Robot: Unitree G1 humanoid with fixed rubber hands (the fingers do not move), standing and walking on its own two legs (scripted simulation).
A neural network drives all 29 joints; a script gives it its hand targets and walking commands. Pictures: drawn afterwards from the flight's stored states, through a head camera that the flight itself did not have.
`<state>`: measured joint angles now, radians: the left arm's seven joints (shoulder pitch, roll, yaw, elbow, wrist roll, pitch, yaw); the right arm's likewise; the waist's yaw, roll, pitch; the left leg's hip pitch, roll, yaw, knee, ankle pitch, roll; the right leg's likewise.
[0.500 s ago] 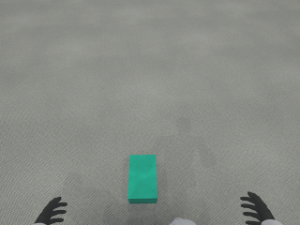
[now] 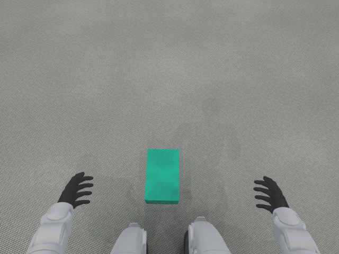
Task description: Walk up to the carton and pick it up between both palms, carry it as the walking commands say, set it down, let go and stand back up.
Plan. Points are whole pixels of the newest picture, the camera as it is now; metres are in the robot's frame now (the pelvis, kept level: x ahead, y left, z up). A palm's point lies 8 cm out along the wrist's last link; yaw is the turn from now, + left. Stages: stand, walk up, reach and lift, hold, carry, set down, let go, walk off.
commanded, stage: reach and lift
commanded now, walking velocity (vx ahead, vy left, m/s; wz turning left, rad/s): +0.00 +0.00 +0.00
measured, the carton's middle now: (162, 176) +0.43 +0.03 -0.64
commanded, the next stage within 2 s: none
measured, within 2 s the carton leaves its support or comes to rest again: neither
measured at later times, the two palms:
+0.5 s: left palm (88, 162) +0.36 +0.23 -0.13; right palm (234, 163) +0.36 -0.19 -0.14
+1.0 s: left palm (109, 142) +0.44 +0.20 -0.18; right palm (218, 141) +0.44 -0.16 -0.18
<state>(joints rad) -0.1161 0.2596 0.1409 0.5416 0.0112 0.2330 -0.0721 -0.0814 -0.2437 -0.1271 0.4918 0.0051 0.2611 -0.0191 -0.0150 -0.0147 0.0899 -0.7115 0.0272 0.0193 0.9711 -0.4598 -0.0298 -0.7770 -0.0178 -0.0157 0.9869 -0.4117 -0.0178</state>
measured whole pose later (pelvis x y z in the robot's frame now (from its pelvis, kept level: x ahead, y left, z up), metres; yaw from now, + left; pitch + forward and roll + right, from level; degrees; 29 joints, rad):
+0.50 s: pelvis -0.05 +0.02 -0.04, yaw +1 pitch +29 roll +1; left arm -0.71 0.23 0.22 0.71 -0.06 0.24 0.03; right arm -0.71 -0.22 -0.17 0.70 0.03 0.24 -0.06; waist 0.00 0.02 0.05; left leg -1.23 0.00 0.02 1.10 -0.38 0.00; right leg -1.27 -0.03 0.01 1.07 -0.31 0.01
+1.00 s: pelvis -0.04 +0.01 -0.07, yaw +1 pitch +44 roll +2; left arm -0.98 0.16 0.31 0.74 0.02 0.11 0.04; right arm -0.98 -0.16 -0.27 0.73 -0.04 0.13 -0.08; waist 0.01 0.00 -0.02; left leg -1.53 -0.01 0.01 1.14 -0.37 -0.01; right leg -1.58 0.00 0.04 1.12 -0.30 0.02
